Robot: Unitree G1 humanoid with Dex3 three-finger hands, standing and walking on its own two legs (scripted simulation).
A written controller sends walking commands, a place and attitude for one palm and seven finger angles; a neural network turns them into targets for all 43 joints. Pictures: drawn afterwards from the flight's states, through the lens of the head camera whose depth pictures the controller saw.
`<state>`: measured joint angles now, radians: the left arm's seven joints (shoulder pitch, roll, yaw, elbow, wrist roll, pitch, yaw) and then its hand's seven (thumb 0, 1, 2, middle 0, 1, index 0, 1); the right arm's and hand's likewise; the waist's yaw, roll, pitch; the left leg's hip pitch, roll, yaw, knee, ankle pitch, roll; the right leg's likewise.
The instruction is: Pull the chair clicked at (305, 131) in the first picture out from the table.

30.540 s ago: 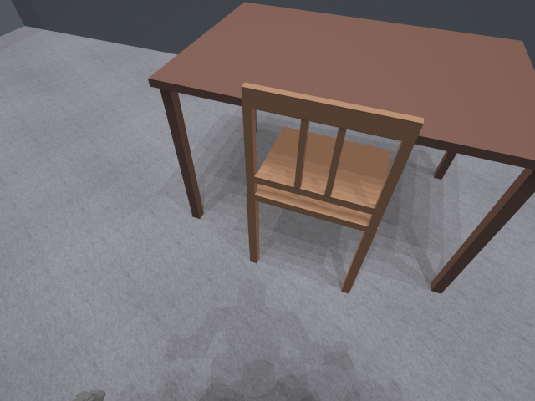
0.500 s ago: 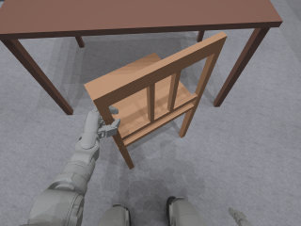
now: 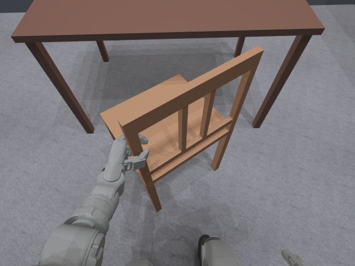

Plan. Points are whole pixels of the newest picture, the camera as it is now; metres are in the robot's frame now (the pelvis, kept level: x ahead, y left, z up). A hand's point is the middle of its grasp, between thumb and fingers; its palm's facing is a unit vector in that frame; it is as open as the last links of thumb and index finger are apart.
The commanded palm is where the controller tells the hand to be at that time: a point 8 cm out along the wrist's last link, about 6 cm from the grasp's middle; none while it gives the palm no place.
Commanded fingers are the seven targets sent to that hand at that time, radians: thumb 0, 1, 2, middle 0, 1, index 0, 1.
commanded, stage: step backward, pulling the chair out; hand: left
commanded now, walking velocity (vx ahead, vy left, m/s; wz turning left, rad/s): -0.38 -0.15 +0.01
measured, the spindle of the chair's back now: (182, 129) +0.49 -0.03 -0.10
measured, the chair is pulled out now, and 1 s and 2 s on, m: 0.30 0.48 0.49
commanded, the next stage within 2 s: stop walking, hand still on the chair in 0.62 s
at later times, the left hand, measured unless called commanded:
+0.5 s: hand (138, 187) +0.30 +0.09 -0.05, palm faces -0.15 -0.96 -0.23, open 5.9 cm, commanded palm +0.30 +0.14 -0.04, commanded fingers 0.00 0.90 0.90 -0.50 -1.45 -0.50 -1.45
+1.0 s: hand (134, 236) +0.19 +0.09 -0.05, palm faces -0.16 -0.96 -0.23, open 6.0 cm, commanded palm +0.18 +0.14 -0.03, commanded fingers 0.00 0.90 0.90 -0.50 -1.45 -0.50 -1.45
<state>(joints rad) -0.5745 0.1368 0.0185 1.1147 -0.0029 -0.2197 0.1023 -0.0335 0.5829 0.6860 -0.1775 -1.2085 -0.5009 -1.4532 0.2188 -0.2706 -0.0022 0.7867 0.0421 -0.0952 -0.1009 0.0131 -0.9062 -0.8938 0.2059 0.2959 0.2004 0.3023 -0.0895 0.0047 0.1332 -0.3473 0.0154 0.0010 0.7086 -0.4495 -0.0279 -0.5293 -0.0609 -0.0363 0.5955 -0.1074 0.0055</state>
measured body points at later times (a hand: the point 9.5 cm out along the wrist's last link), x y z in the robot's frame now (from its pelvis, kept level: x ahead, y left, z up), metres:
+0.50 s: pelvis -0.08 +0.00 +0.01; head +0.01 -0.01 +0.44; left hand +0.30 +0.14 -0.03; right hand -0.01 -0.27 -0.13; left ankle -0.04 +0.14 -0.72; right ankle -0.01 -0.13 -0.71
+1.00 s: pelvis -0.13 +0.00 +0.01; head -0.09 -0.02 +0.46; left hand +0.19 +0.14 -0.03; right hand -0.06 -0.25 -0.12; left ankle -0.10 +0.14 -0.72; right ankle -0.05 -0.12 -0.71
